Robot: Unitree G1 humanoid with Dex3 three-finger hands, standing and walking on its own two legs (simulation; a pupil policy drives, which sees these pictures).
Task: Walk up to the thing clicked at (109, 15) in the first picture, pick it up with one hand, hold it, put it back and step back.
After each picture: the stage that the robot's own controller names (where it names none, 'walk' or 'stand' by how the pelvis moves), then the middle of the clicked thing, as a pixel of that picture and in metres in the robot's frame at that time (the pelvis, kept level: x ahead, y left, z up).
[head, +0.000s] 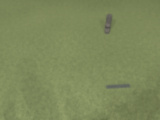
stand; (108, 24) +1.64 -0.35 -0.66
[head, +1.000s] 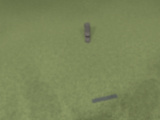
walk; (87, 33) +1.54 +0.03 -0.63
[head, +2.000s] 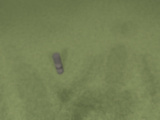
walk; (58, 64) +0.99 +0.28 -0.65
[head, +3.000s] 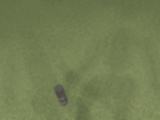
walk; (61, 95) +0.63 +0.24 -0.65
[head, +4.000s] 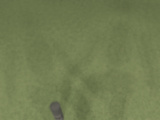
stand; (57, 112) +0.46 +0.21 -0.63
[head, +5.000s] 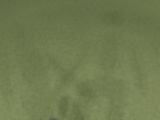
stand; out of the picture +0.42 +0.20 -0.65
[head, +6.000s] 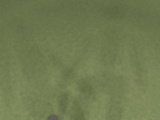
stand; out of the picture +0.42 +0.20 -0.66
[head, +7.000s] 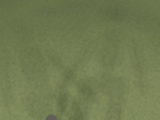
stand; out of the picture +0.42 +0.21 -0.66
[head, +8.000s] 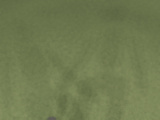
stand; out of the picture +0.41 +0.21 -0.66
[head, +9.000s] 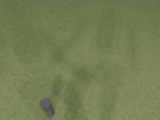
go down; (48, 108) +0.43 +0.21 -0.63
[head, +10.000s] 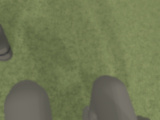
go down; out of the picture +0.47 +0.28 -0.23
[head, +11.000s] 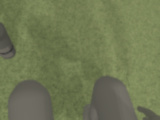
close in; (2, 43) +0.47 +0.29 -0.25
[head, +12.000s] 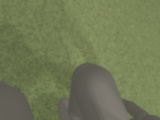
close in; out of the picture +0.45 +0.33 -0.16
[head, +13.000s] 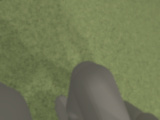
lift; out of the picture +0.44 +0.33 -0.16
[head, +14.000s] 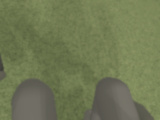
lift; out of the picture +0.35 +0.29 -0.05
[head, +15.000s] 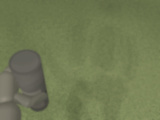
hold; (33, 86) +0.31 +0.16 +0.08
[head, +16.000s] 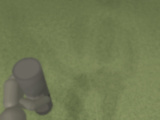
hold; (36, 91) +0.31 +0.16 +0.03
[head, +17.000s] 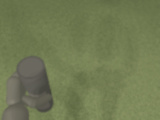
crouch; (39, 89) +0.32 +0.15 +0.02
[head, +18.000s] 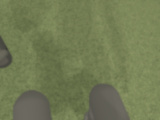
crouch; out of the picture +0.45 +0.25 -0.06
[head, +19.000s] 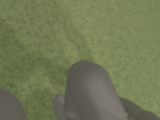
lower; out of the picture +0.43 +0.33 -0.16
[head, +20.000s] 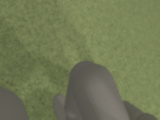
lower; out of the picture +0.44 +0.34 -0.16
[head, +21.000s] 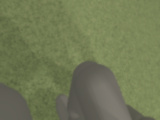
lower; out of the picture +0.43 +0.33 -0.16
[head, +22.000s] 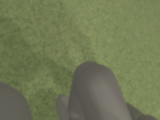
lower; out of the picture +0.42 +0.33 -0.16
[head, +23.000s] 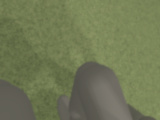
loosen; out of the picture +0.42 +0.31 -0.16
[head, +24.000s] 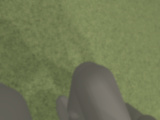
withdraw; out of the picture +0.42 +0.31 -0.17
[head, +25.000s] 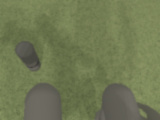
walk; (30, 58) +0.46 +0.25 -0.29
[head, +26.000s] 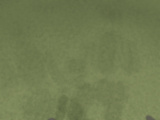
stand; out of the picture +0.39 +0.19 -0.59
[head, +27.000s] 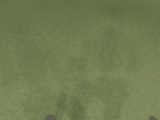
stand; out of the picture +0.40 +0.20 -0.60
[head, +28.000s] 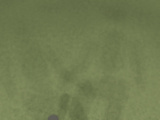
stand; out of the picture +0.41 +0.19 -0.62
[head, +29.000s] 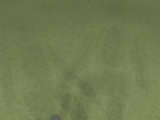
walk; out of the picture +0.40 +0.19 -0.65
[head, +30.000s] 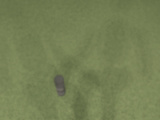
walk; (60, 86) +0.61 +0.15 -0.63
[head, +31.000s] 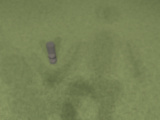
walk; (51, 53) +0.93 +0.24 -0.63
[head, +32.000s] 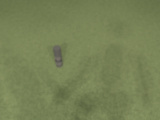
stand; (58, 56) +1.02 +0.22 -0.65
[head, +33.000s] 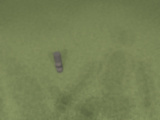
stand; (58, 62) +1.04 +0.23 -0.66
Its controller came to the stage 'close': yes
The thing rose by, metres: 0.68
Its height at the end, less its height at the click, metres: +0.00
